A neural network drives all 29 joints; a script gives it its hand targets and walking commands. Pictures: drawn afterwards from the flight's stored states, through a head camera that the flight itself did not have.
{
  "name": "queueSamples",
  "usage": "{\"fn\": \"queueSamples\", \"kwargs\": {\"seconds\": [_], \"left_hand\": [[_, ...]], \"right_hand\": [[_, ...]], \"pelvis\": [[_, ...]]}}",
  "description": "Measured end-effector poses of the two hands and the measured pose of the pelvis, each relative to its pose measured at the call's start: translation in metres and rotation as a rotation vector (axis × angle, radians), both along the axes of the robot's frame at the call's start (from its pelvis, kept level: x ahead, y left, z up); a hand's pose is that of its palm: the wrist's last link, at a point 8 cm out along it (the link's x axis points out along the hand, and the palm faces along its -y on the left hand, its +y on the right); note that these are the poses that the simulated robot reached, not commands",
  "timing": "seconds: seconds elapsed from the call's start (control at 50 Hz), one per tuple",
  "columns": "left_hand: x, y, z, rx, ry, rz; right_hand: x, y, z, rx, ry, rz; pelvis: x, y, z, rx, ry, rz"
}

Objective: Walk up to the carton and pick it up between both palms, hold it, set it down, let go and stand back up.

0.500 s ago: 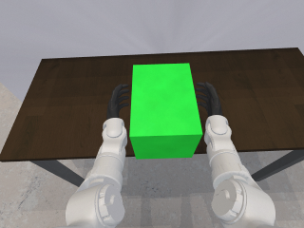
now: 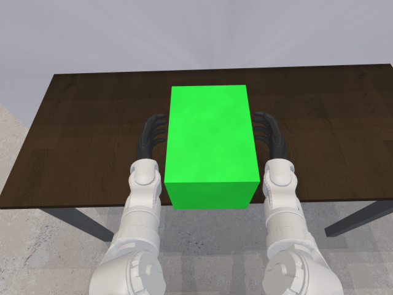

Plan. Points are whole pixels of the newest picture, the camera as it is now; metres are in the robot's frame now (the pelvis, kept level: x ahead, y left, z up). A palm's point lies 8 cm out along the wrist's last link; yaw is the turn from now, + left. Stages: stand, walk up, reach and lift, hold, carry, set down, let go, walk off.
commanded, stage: reach and lift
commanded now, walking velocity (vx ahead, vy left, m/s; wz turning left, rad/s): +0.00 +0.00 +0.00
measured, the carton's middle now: (209, 148) +0.46 -0.02 -0.04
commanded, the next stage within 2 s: none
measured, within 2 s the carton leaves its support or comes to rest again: leaves its support in 1.20 s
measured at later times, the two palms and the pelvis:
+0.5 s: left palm (146, 152) +0.41 +0.12 +0.03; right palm (275, 151) +0.40 -0.15 +0.03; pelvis +0.00 +0.01 +0.00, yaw +0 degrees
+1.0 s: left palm (148, 154) +0.41 +0.11 +0.03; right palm (278, 157) +0.39 -0.15 +0.03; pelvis +0.00 +0.01 +0.00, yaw -1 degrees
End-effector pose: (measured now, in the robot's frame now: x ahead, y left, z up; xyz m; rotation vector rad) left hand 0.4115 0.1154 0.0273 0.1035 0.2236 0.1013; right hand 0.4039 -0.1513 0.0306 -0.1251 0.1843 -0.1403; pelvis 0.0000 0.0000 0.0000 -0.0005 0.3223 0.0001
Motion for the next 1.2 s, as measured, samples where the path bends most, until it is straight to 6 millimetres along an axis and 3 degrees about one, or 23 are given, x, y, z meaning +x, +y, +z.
{"fn": "queueSamples", "kwargs": {"seconds": [0.7,0.96,1.2], "left_hand": [[0.001,0.0,0.0,-0.006,-0.001,-0.011],[-0.002,-0.003,-0.001,-0.033,0.0,-0.033],[-0.018,0.002,0.003,-0.049,0.014,-0.032]], "right_hand": [[-0.003,0.0,0.001,-0.022,-0.009,-0.01],[-0.014,-0.002,0.0,-0.015,-0.012,-0.037],[-0.029,0.002,0.007,0.0,-0.003,-0.04]], "pelvis": [[0.0,0.007,0.0,0.0,0.014,-0.007],[-0.001,0.009,-0.001,0.0,0.029,-0.017],[-0.003,0.013,0.0,-0.003,0.006,-0.021]]}}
